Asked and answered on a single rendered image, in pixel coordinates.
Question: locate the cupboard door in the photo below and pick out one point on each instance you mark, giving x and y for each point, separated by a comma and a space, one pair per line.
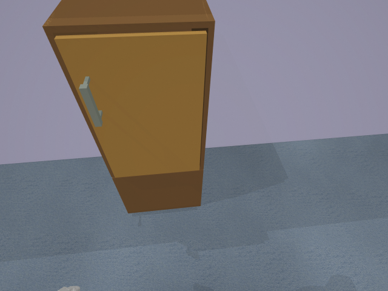
150, 88

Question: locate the handle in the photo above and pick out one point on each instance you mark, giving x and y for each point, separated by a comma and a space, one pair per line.
95, 114

